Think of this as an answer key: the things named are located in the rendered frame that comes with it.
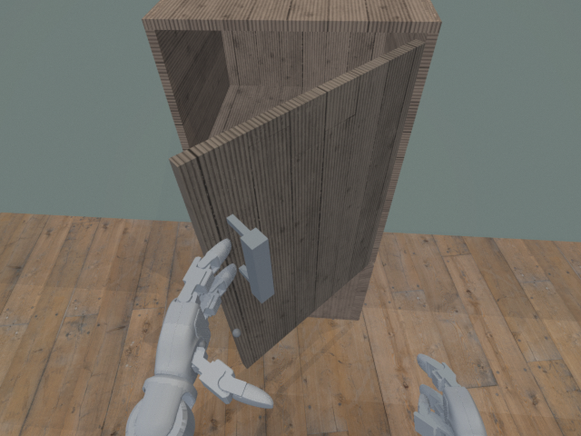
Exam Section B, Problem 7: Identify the robot left forearm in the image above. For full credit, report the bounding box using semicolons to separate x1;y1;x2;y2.
125;374;198;436

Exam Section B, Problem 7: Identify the handle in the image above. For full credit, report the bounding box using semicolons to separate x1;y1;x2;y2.
226;214;274;303

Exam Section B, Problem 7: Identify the robot left hand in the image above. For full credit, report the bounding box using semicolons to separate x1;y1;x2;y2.
154;238;273;409

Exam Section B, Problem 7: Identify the robot right hand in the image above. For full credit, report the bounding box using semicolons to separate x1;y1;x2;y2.
413;353;487;436

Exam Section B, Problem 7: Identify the cupboard door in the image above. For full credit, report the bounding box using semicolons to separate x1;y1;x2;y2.
169;39;426;369

